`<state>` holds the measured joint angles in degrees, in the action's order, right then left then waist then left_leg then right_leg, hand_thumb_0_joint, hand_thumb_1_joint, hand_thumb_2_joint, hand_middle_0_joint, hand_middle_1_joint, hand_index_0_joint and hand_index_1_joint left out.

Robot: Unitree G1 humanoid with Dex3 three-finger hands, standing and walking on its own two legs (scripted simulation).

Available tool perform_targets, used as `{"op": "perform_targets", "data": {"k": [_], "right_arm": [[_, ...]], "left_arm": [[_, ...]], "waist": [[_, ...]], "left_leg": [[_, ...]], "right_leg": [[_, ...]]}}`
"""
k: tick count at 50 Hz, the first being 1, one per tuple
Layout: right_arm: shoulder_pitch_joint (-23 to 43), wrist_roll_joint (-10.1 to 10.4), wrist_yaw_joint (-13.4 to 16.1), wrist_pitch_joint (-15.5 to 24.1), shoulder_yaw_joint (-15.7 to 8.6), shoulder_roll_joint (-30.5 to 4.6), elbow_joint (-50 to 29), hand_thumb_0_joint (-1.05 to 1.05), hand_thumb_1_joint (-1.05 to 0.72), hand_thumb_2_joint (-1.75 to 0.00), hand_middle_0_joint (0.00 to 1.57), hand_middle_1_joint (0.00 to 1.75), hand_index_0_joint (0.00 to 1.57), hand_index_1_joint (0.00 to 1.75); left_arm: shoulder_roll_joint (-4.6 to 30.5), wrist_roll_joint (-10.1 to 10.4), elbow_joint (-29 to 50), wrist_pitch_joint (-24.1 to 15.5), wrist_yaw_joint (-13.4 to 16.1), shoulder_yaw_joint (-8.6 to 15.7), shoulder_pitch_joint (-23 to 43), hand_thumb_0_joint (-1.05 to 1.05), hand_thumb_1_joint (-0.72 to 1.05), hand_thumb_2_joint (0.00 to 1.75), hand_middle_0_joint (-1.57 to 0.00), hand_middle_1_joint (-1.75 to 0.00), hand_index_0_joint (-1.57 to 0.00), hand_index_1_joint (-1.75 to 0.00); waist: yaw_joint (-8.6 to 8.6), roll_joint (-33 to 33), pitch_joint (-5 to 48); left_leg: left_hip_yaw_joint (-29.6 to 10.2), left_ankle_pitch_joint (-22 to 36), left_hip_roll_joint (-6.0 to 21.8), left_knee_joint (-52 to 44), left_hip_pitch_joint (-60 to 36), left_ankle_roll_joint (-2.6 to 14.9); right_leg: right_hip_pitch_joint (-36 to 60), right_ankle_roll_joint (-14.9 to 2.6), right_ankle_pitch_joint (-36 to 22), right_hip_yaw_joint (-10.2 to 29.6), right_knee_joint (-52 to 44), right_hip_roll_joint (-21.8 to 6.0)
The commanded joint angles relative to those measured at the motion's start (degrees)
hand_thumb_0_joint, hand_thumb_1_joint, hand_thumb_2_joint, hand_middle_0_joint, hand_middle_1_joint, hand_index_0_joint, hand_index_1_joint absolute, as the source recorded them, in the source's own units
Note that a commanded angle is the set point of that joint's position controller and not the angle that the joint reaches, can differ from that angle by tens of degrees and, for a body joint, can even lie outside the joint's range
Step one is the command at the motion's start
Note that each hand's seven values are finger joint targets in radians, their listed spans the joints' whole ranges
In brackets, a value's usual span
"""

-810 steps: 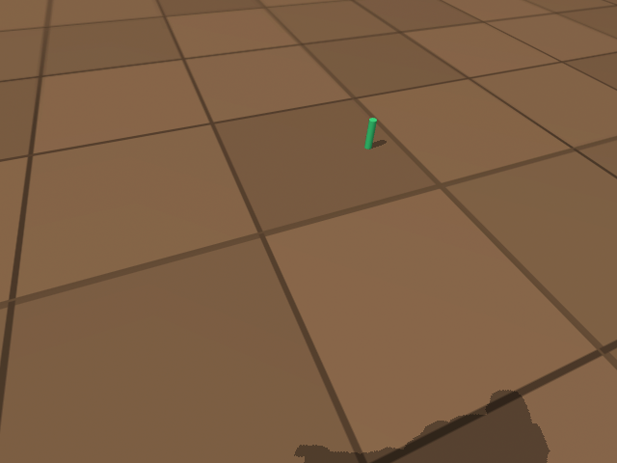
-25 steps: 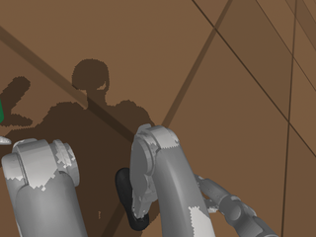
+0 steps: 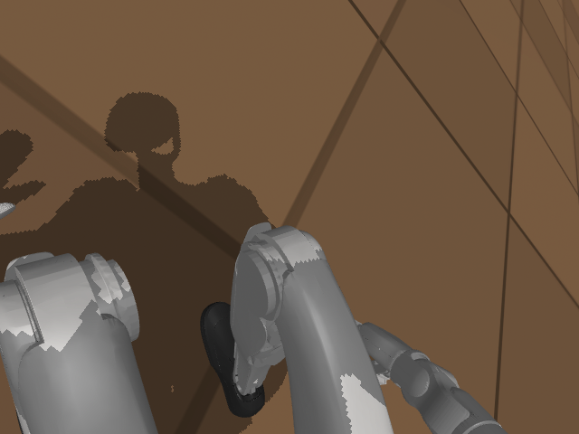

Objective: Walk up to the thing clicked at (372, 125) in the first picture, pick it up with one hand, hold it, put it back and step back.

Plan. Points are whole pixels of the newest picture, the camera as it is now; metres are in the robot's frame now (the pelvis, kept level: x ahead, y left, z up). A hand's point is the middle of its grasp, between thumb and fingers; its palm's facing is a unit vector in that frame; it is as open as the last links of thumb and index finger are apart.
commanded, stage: close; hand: left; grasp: from the side
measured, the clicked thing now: out of the picture +0.42 +0.26 -0.19
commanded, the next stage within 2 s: settle in 0.44 s
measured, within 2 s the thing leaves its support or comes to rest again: leaves its support in 0.82 s
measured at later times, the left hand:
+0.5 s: hand out of the picture +0.42 +0.26 -0.18, palm faces +0.26 -0.96 -0.01, open 6.1 cm
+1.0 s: hand out of the picture +0.42 +0.27 -0.14, palm faces +0.25 -0.97 -0.01, open 5.4 cm
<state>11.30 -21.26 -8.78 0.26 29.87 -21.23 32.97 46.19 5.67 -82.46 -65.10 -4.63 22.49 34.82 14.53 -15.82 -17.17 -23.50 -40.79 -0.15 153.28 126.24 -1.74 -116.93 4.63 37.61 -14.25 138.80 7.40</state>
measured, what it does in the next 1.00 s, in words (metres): stands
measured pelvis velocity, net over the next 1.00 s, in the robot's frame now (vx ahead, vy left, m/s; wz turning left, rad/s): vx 0.00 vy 0.00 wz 0.00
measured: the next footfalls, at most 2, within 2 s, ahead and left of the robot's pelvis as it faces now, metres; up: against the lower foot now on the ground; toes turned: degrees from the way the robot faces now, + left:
none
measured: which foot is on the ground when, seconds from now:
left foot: down 0.00-1.00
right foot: down 0.00-1.00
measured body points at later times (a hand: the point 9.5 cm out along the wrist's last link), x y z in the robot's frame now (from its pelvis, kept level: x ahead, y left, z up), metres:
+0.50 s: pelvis +0.00 +0.00 +0.00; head +0.22 +0.20 +0.33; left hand +0.40 +0.31 -0.18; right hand +0.17 -0.24 -0.03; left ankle +0.08 +0.12 -0.25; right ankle +0.14 -0.13 -0.25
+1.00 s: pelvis +0.00 +0.00 +0.01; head +0.21 +0.19 +0.35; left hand +0.40 +0.32 -0.14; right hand +0.18 -0.24 -0.03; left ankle +0.08 +0.12 -0.25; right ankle +0.14 -0.13 -0.25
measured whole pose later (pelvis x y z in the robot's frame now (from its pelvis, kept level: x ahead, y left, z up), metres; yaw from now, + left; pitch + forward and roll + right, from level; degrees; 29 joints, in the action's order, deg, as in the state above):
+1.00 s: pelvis +0.00 +0.00 +0.01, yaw +0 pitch +13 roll -18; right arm 8.7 -19.0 -9.3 -1.8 26.7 -20.6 32.3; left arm 43.7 4.6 -70.8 -59.0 -2.4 22.2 34.0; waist 13.3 -14.2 -14.9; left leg -22.7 -40.8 0.5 151.5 126.6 -1.8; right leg -117.6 4.0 37.3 -14.0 137.5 6.8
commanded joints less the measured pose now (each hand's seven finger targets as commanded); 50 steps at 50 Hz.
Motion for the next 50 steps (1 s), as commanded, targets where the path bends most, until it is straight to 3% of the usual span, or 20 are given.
{"op": "perform_targets", "data": {"k": [1,2,11,16,19,20,22,27,28,30,34,40,45,47,48,50], "right_arm": [[-1.89,-0.20,0.93,-0.56,-6.74,-21.38,-0.99,0.00,-0.88,-0.89,0.20,0.30,0.20,0.30],[-1.57,-0.16,0.86,-0.58,-6.56,-21.08,-1.33,0.00,-0.88,-0.89,0.20,0.30,0.20,0.30],[-0.57,-0.42,1.13,-1.42,-6.26,-20.59,-2.35,0.00,-0.87,-0.89,0.20,0.30,0.20,0.30],[-0.66,-0.37,1.00,-1.42,-6.42,-20.85,-2.20,0.00,-0.87,-0.89,0.20,0.30,0.20,0.30],[-0.72,-0.23,1.05,-1.20,-6.50,-21.16,-1.86,0.00,-0.88,-0.89,0.20,0.30,0.20,0.30],[-0.50,-0.12,1.01,-1.09,-6.37,-21.03,-2.02,0.00,-0.88,-0.89,0.20,0.30,0.20,0.30],[-1.14,-0.05,1.06,-1.09,-6.56,-21.02,-1.56,0.00,-0.88,-0.89,0.20,0.30,0.20,0.30],[-0.93,-0.17,1.07,-1.22,-6.28,-21.11,-1.78,0.00,-0.88,-0.89,0.20,0.30,0.20,0.30],[-0.52,-0.05,0.98,-1.24,-6.21,-20.90,-2.24,0.00,-0.90,-0.90,0.20,0.30,0.20,0.30],[-1.22,-0.17,1.10,-1.49,-6.31,-21.21,-1.80,0.00,-0.90,-0.90,0.20,0.30,0.20,0.30],[-1.16,-0.32,1.06,-1.60,-6.29,-21.00,-2.05,0.00,-0.90,-0.90,0.20,0.30,0.20,0.30],[-2.42,0.14,1.00,-1.90,-7.65,-20.74,-1.72,0.00,-0.90,-0.90,0.20,0.30,0.20,0.30],[-3.12,1.42,0.68,-2.30,-9.71,-20.63,-2.04,0.00,-0.90,-0.90,0.20,0.30,0.20,0.30],[-3.66,2.06,0.50,-2.33,-10.43,-20.02,-2.33,0.00,-0.89,-0.90,0.20,0.30,0.20,0.30],[-4.52,2.44,0.57,-2.33,-11.15,-20.03,-1.96,0.00,-0.89,-0.90,0.20,0.30,0.20,0.30],[-4.71,3.35,0.33,-2.26,-11.88,-19.38,-2.60,0.00,-0.89,-0.90,0.20,0.30,0.20,0.30]], "left_arm": [[7.04,-0.45,5.78,-3.79,0.85,-0.33,11.61,0.00,0.29,0.51,-0.53,-0.48,-0.52,-0.48],[7.36,-0.57,5.76,-3.86,1.29,-0.03,11.09,0.00,0.31,0.54,-0.56,-0.51,-0.55,-0.51],[9.81,-1.74,6.15,-4.30,3.05,2.83,10.09,0.00,0.57,0.77,-0.80,-0.75,-0.79,-0.75],[9.09,-1.23,7.92,-4.48,3.06,1.79,10.99,0.00,0.69,0.88,-0.93,-0.87,-0.92,-0.87],[8.83,-0.74,7.60,-4.46,2.97,1.44,13.05,0.00,0.63,0.97,-1.06,-1.01,-1.05,-1.01],[8.01,-0.73,8.03,-4.51,2.79,0.13,14.44,0.00,0.64,1.00,-1.08,-1.04,-1.07,-1.04],[9.17,-0.77,7.37,-4.24,2.90,1.04,13.54,0.00,0.65,1.05,-1.14,-1.10,-1.13,-1.10],[9.01,-1.25,6.38,-4.21,2.72,0.63,13.64,0.00,0.67,1.15,-1.24,-1.22,-1.24,-1.22],[7.25,-1.08,5.75,-4.08,2.70,0.01,13.00,0.00,0.68,1.17,-1.23,-1.24,-1.22,-1.25],[9.65,-1.31,5.13,-3.81,3.09,2.12,11.62,0.00,0.75,1.20,-1.25,-1.25,-1.23,-1.27],[9.68,-1.09,7.55,-3.85,3.42,2.22,12.60,0.00,0.81,1.28,-1.31,-1.33,-1.29,-1.35],[9.33,-1.24,13.88,-2.73,2.94,1.94,12.73,0.00,0.73,1.28,-1.36,-1.38,-1.35,-1.39],[7.58,-1.13,19.56,0.01,2.45,0.54,12.40,0.00,0.68,1.29,-1.40,-1.41,-1.38,-1.42],[5.04,-0.74,22.12,1.49,2.06,-1.16,12.58,0.00,0.67,1.30,-1.40,-1.41,-1.38,-1.43],[6.79,-0.66,23.01,2.40,2.23,0.52,11.48,0.00,0.69,1.29,-1.40,-1.40,-1.38,-1.42],[3.73,-0.13,25.32,3.95,1.54,-2.16,11.67,0.00,0.66,1.28,-1.39,-1.40,-1.38,-1.42]], "waist": [[7.36,30.18,30.59],[6.50,29.78,30.60],[5.79,31.64,29.02],[6.69,32.15,30.40],[7.85,30.71,30.31],[8.34,30.74,29.26],[7.67,29.86,29.57],[7.48,31.10,29.51],[7.52,30.76,28.67],[6.68,31.27,29.29],[6.60,32.50,30.38],[5.89,34.96,33.71],[4.69,36.67,35.01],[4.56,36.84,35.69],[3.35,36.45,36.74],[3.32,35.26,37.21]], "left_leg": [[5.36,5.93,3.44,-19.04,-22.19,-0.07],[5.67,6.16,3.39,-18.83,-21.75,0.00],[6.00,6.24,4.15,-19.45,-21.65,-0.13],[5.64,7.28,4.35,-19.39,-23.00,-0.20],[5.53,5.60,4.26,-18.81,-22.21,0.17],[5.52,4.04,4.18,-19.01,-21.30,0.27],[5.69,3.15,4.21,-18.87,-20.91,0.46],[5.19,5.34,4.35,-19.43,-22.24,-0.06],[4.94,5.11,4.44,-19.87,-22.40,-0.19],[5.02,6.06,4.52,-19.66,-22.50,-0.21],[5.56,7.67,4.44,-19.37,-23.10,-0.23],[6.03,10.14,4.55,-19.86,-25.28,-0.47],[6.60,7.92,4.36,-21.50,-25.32,-0.66],[7.29,6.89,4.04,-22.07,-24.67,-0.49],[7.83,6.73,4.01,-21.99,-24.59,-0.29],[8.42,5.21,3.60,-22.12,-22.44,0.10]], "right_leg": [[13.16,-4.62,-11.17,-7.51,-9.88,0.91],[13.41,-4.74,-11.34,-7.30,-10.06,0.99],[13.40,-4.88,-10.99,-7.30,-10.11,1.04],[13.72,-4.89,-12.08,-7.38,-9.69,1.13],[13.29,-4.65,-11.34,-7.36,-10.28,1.13],[12.68,-4.61,-10.26,-7.36,-10.50,1.04],[12.87,-4.63,-9.52,-7.30,-10.95,1.21],[12.66,-4.82,-10.85,-7.64,-10.14,1.12],[12.33,-4.77,-10.69,-7.79,-10.07,0.93],[13.15,-4.83,-11.43,-7.71,-10.02,1.03],[14.31,-4.84,-12.60,-7.52,-10.17,1.06],[15.08,-4.93,-14.57,-6.91,-9.82,0.76],[12.21,-5.41,-12.58,-6.28,-9.77,0.29],[12.54,-5.34,-12.05,-5.90,-10.41,0.09],[12.92,-5.39,-12.04,-5.41,-10.76,0.07],[12.69,-5.41,-11.23,-4.98,-11.23,-0.05]]}}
